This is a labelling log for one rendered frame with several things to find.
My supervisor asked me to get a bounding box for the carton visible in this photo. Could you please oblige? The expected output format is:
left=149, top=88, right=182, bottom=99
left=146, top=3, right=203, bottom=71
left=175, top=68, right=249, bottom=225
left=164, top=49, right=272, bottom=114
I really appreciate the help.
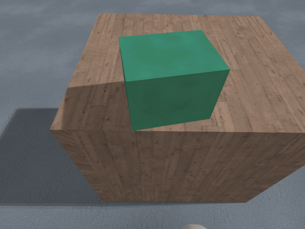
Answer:
left=119, top=30, right=230, bottom=131

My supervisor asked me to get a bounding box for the pedestal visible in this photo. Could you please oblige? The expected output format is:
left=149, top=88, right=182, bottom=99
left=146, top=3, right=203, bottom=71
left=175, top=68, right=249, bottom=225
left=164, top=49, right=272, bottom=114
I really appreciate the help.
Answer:
left=50, top=13, right=305, bottom=203

